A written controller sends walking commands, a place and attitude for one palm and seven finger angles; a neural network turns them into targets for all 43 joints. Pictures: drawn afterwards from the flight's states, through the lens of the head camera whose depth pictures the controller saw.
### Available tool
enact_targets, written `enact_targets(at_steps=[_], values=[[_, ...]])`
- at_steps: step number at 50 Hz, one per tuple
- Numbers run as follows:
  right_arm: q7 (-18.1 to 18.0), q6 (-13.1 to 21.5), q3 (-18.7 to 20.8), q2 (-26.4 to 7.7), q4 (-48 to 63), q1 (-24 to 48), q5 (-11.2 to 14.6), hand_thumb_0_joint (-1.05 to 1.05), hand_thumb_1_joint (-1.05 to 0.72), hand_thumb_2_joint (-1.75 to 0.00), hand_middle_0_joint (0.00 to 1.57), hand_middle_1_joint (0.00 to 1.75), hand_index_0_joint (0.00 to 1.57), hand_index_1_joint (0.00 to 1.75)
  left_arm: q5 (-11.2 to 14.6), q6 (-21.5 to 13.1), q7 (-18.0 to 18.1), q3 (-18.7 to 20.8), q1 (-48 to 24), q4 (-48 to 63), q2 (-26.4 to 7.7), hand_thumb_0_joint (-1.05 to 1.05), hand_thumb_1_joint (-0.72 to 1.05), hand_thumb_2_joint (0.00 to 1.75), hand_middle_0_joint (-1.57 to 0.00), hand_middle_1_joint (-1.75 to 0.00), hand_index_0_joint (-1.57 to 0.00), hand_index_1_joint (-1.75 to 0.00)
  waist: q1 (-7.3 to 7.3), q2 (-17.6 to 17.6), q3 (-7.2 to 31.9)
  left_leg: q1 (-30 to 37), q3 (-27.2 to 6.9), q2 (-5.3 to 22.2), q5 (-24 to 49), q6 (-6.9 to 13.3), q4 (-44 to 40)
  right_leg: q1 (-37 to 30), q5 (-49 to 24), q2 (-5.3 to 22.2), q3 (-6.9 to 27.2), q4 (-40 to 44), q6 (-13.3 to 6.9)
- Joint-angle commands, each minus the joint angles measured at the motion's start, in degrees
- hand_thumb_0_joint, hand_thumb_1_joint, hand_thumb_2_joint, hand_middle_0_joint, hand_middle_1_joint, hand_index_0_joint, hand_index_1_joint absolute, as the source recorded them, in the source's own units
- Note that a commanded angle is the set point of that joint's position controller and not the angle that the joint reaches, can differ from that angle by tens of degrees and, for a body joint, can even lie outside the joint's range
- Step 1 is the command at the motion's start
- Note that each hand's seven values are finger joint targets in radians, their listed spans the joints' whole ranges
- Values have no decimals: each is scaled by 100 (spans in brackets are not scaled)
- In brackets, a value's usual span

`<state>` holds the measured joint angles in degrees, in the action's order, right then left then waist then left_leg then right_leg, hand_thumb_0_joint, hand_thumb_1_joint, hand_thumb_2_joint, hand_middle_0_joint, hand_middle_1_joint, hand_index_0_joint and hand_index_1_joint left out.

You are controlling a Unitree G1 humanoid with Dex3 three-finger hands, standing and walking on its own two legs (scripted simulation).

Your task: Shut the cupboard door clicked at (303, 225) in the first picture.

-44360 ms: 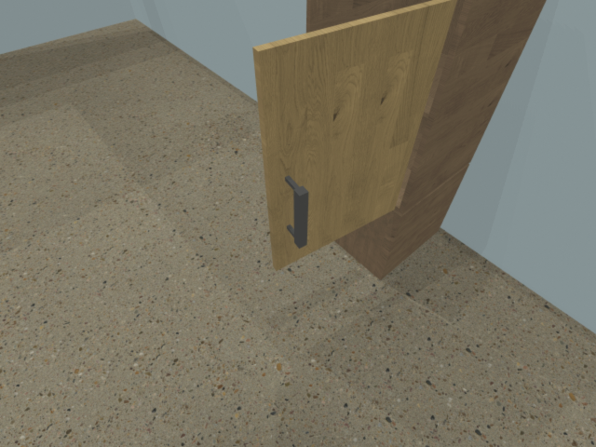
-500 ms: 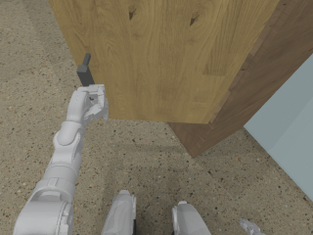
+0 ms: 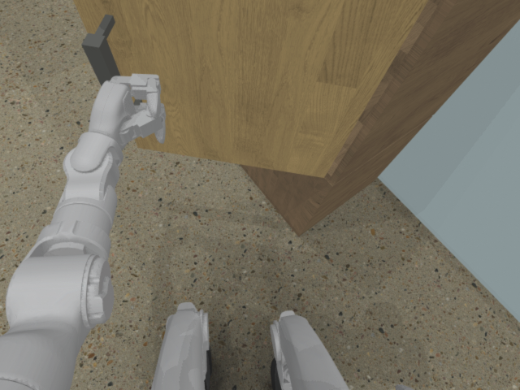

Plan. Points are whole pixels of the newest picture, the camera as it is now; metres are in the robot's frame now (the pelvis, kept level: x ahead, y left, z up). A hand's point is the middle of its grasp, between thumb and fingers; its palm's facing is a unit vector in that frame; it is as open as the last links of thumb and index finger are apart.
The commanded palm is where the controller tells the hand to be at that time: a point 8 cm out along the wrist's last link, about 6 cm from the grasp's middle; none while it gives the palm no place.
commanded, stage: push the door shut along its arc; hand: left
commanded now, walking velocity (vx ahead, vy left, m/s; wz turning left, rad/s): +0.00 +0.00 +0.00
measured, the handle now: (120, 80) +0.58 +0.19 +0.06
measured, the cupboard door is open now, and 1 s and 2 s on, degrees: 45 35 33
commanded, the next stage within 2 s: pull the fist back off the door in 0.88 s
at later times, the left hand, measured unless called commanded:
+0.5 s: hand (186, 88) +0.56 +0.09 +0.06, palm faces -0.35 -0.94 -0.03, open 3.1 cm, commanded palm +0.56 +0.12 +0.06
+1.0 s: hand (198, 73) +0.59 +0.07 +0.07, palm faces -0.43 -0.90 -0.03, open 3.4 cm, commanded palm +0.60 +0.07 +0.06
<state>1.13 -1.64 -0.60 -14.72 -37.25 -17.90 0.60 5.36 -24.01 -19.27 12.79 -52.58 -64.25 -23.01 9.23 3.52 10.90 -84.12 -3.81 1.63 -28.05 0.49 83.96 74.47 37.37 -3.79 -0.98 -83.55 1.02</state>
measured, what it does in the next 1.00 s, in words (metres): stands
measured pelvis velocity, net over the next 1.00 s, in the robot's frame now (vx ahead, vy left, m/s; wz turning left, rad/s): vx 0.00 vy -0.01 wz -0.05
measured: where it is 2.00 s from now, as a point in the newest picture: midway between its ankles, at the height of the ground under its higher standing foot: outside the picture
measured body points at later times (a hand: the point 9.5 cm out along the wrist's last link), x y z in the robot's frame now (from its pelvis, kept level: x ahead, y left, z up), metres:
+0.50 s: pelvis +0.00 +0.00 -0.02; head +0.18 +0.02 +0.40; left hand +0.57 +0.14 +0.07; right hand +0.01 -0.27 -0.12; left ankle +0.09 +0.11 -0.57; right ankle +0.02 -0.14 -0.57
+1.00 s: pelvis +0.00 -0.01 -0.04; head +0.20 +0.03 +0.37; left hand +0.60 +0.12 +0.07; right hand -0.02 -0.27 -0.13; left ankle +0.09 +0.11 -0.57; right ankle +0.02 -0.14 -0.57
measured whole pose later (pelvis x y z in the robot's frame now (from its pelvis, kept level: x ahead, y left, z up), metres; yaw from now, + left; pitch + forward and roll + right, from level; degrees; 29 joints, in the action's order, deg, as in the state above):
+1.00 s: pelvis +0.00 -0.01 -0.04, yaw -3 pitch +34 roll -7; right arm 0.0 3.7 -2.7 -14.0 -39.2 -19.5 -2.0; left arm -0.3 -10.4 -25.4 11.3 -78.0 -71.9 -33.0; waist 15.9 4.1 9.3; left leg -96.6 -6.1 2.9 -29.5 -0.1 91.2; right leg 86.3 38.4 -5.7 -2.9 -89.7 0.4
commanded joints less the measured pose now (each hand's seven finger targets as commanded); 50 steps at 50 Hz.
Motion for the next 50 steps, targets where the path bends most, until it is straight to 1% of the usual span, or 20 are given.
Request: enact_targets(at_steps=[1, 6, 8, 12, 13, 14, 15, 18, 21, 23, 28, 31, 33, 34, 37, 41, 43, 44, 49, 50], values=[[-51, 137, 351, -1049, 355, -824, -13, 0, -90, -90, 20, 30, 20, 30, 72, -269, -29, 235, -2891, 1243, -1103, 0, 90, 90, -130, -150, -130, -150, 232, 623, 3060, 3624, -303, 74, 1178, 192, -771, 77, -1308, 7, -69, 1263, -382], [-46, 148, 341, -1066, 308, -923, -21, 0, -90, -90, 20, 30, 20, 30, -15, -179, -96, 120, -3268, 1067, -1074, 0, 90, 90, -130, -150, -130, -150, 415, 601, 2971, 3576, -348, 113, 1111, 206, -690, 297, -1275, -16, -87, 1243, -372], [-56, 177, 319, -1089, 281, -966, -19, 0, -90, -90, 20, 30, 20, 30, -4, -131, -143, 233, -3482, 978, -1251, 0, 90, 90, -130, -150, -130, -150, 454, 638, 3015, 3554, -352, 120, 1143, 213, -631, 344, -1287, -23, -90, 1206, -374], [-58, 219, 290, -1067, 282, -1037, -42, 0, -90, -90, 20, 30, 20, 30, -24, -47, -224, 131, -3834, 968, -1206, 0, 90, 90, -130, -150, -130, -150, 526, 789, 3061, 3522, -359, 111, 1215, 236, -541, 468, -1299, -49, -95, 1142, -386], [-65, 216, 303, -1106, 252, -1050, -51, 0, -90, -90, 20, 30, 20, 30, -59, -38, -223, 243, -3850, 988, -1386, 0, 90, 90, -130, -150, -130, -150, 492, 901, 3168, 3649, -381, 138, 1282, 208, -537, 494, -1326, -43, -114, 1123, -397], [-50, 220, 291, -1081, 280, -1056, -50, 0, -90, -90, 20, 30, 20, 30, -54, 13, -247, 198, -3749, 916, -1304, 0, 90, 90, -130, -150, -130, -150, 472, 921, 3206, 3633, -364, 118, 1343, 209, -530, 455, -1358, -50, -119, 1123, -402], [-50, 215, 283, -1093, 264, -1082, -55, 0, -90, -90, 20, 30, 20, 30, -75, 62, -255, 212, -3752, 835, -1323, 0, 90, 90, -130, -150, -130, -150, 503, 761, 3195, 3549, -378, 128, 1357, 221, -501, 438, -1376, -63, -123, 1107, -396], [-44, 217, 261, -1097, 276, -1133, -69, 0, -90, -90, 20, 30, 20, 30, -138, 172, -264, 289, -3894, 721, -1452, 0, 90, 90, -130, -150, -130, -150, 522, 830, 3182, 3433, -351, 131, 1403, 229, -413, 501, -1408, -69, -133, 1045, -386], [-65, 201, 237, -1090, 277, -1191, -78, 0, -90, -90, 20, 30, 20, 30, -217, 296, -250, 298, -4110, 544, -1544, 0, 90, 90, -130, -150, -130, -150, 641, 634, 3014, 3089, -300, 133, 1307, 278, -304, 476, -1392, -98, -107, 1048, -365], [-79, 220, 233, -1107, 270, -1232, -109, 0, -90, -90, 20, 30, 20, 30, -262, 282, -281, 449, -4293, 678, -1807, 0, 90, 90, -130, -150, -130, -150, 596, 862, 3259, 3156, -295, 140, 1479, 271, -223, 489, -1484, -100, -107, 950, -377], [-106, 259, 239, -1106, 233, -1294, -121, 0, -90, -90, 20, 30, 20, 30, -268, 406, -452, 436, -4551, 727, -1891, 0, 90, 90, -130, -150, -130, -150, 664, 905, 3427, 3121, -278, 152, 1598, 292, -91, 456, -1618, -130, -91, 913, -360], [-135, 265, 240, -1100, 193, -1334, -120, 0, -90, -90, 20, 30, 20, 30, -300, 553, -536, 292, -4665, 683, -1788, 0, 90, 90, -130, -150, -130, -150, 729, 870, 3406, 3065, -266, 145, 1577, 307, -45, 473, -1622, -149, -105, 921, -364], [-142, 314, 238, -1108, 132, -1337, -130, 0, -90, -90, 20, 30, 20, 30, -296, 616, -555, 109, -4990, 703, -1569, 0, 90, 90, -130, -150, -130, -150, 823, 1146, 3393, 3293, -328, 157, 1534, 292, -24, 848, -1509, -149, -154, 891, -376], [-152, 329, 230, -1107, 99, -1359, -133, 0, -90, -90, 20, 30, 20, 30, -290, 684, -551, 99, -5024, 581, -1548, 0, 90, 90, -130, -150, -130, -150, 877, 1011, 3290, 3196, -328, 154, 1455, 310, -12, 840, -1472, -157, -155, 926, -370], [-169, 409, 254, -1096, 53, -1428, -177, 0, -90, -90, 20, 30, 20, 30, -304, 732, -576, -37, -5313, 811, -1395, 0, 90, 90, -130, -150, -130, -150, 924, 1208, 3531, 3446, -354, 144, 1711, 323, 29, 972, -1593, -175, -176, 867, -390], [-201, 477, 212, -1124, -67, -1452, -201, 0, -90, -90, 20, 30, 20, 30, -317, 902, -599, -50, -5525, 547, -1450, 0, 90, 90, -130, -150, -130, -150, 1034, 1069, 3325, 3157, -315, 134, 1519, 347, 110, 956, -1518, -184, -210, 889, -376], [-214, 530, 215, -1135, -99, -1464, -224, 0, -90, -90, 20, 30, 20, 30, -362, 880, -609, -28, -5728, 680, -1541, 0, 90, 90, -130, -150, -130, -150, 1033, 1295, 3499, 3335, -343, 145, 1597, 330, 144, 1113, -1511, -184, -240, 809, -391], [-210, 549, 214, -1125, -91, -1439, -224, 0, -90, -90, 20, 30, 20, 30, -374, 912, -613, -114, -5685, 581, -1400, 0, 90, 90, -130, -150, -130, -150, 1047, 1378, 3434, 3373, -346, 137, 1580, 323, 143, 1205, -1481, -187, -254, 816, -407], [-211, 635, 197, -1134, -167, -1465, -260, 0, -90, -90, 20, 30, 20, 30, -404, 1015, -653, -94, -5883, 526, -1466, 0, 90, 90, -130, -150, -130, -150, 1120, 1412, 3457, 3330, -339, 142, 1619, 339, 223, 1275, -1513, -205, -292, 752, -400], [-138, 622, 116, -1002, 70, -1910, -363, 0, -90, -90, 20, 30, 20, 30, -57, 1085, 393, 979, -5620, 631, -1731, 0, 90, 90, -130, -150, -130, -150, 768, 1269, 3517, 3194, -456, 262, 1551, 265, 24, 1013, -1493, -171, -311, 740, -364]])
